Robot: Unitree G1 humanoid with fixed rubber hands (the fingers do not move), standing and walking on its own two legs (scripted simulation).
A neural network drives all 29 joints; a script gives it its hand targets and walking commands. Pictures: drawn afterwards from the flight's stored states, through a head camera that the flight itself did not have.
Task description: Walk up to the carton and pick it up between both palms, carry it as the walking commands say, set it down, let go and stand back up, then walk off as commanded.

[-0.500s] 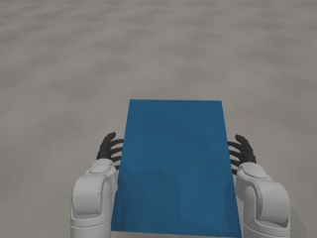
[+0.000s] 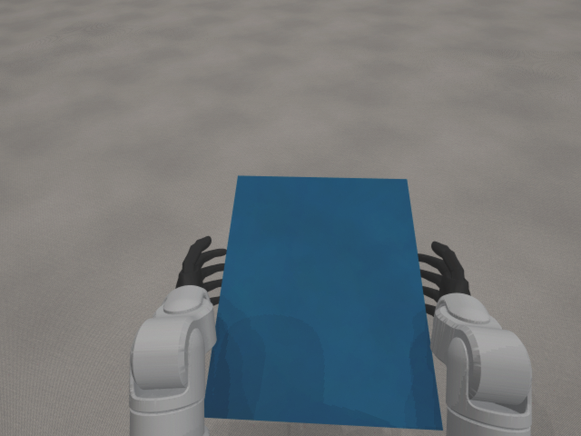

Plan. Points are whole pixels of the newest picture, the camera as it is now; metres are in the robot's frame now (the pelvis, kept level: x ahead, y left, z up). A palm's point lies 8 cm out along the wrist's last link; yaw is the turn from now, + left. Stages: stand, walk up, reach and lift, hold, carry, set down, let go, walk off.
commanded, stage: carry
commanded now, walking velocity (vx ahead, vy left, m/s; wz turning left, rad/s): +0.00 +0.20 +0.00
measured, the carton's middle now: (317, 304) +0.30 +0.00 +0.03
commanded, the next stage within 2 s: none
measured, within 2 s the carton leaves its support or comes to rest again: neither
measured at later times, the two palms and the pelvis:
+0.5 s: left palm (26, 338) +0.21 +0.33 +0.11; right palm (294, 332) +0.22 +0.03 +0.11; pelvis -0.05 +0.17 +0.01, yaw +0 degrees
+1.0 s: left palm out of the picture +0.16 +0.51 +0.09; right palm (124, 380) +0.17 +0.20 +0.10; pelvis -0.10 +0.35 +0.01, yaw +0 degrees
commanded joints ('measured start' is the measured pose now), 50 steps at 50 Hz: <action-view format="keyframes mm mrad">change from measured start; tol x32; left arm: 1 -349 -961 -595 -53 -375 -7 -258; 50 -435 -1037 -714 -173 -449 -22 -275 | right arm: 1 -462 916 655 -117 415 3 254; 50 -385 1007 614 -97 394 -37 273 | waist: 1 22 -211 -148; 11 -4 -255 -206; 15 -24 242 -204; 31 30 -310 -160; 50 -22 125 -258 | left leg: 1 -200 81 -207 339 -173 -87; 10 46 40 -16 -28 -61 -66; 15 359 359 -385 -282 629 119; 28 224 245 -211 -272 343 57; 32 -213 86 -197 356 -153 -127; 41 51 37 2 -57 -50 -75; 46 380 360 -379 -263 720 118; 50 299 262 -187 -243 474 152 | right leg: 1 207 -487 481 -314 355 -199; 10 178 -294 150 -146 470 -14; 15 -253 -43 45 387 -371 138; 18 -221 -44 86 573 -248 94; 28 153 -47 37 -176 22 23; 31 220 -515 531 -336 217 -217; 39 189 -297 151 -163 568 -40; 43 129 -229 96 0 408 63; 46 -254 -41 60 432 -385 132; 50 -197 -41 87 535 -214 85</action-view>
